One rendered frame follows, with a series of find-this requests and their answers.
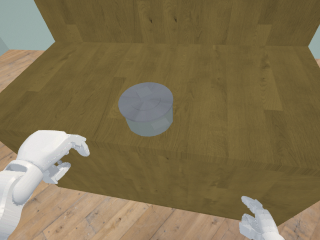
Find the pot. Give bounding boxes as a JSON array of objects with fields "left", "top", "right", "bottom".
[{"left": 125, "top": 106, "right": 173, "bottom": 137}]

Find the right robot hand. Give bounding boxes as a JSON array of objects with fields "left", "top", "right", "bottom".
[{"left": 239, "top": 196, "right": 279, "bottom": 240}]

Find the left robot forearm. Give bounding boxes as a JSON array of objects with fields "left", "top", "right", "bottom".
[{"left": 0, "top": 160, "right": 44, "bottom": 240}]

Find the knob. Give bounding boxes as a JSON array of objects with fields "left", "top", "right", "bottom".
[{"left": 136, "top": 86, "right": 153, "bottom": 102}]

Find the table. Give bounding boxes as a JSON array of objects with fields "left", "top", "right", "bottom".
[{"left": 0, "top": 0, "right": 320, "bottom": 227}]

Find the lid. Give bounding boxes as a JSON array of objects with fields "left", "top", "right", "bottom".
[{"left": 118, "top": 82, "right": 174, "bottom": 123}]

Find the left robot hand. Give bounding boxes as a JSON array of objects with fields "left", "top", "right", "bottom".
[{"left": 16, "top": 130, "right": 90, "bottom": 184}]

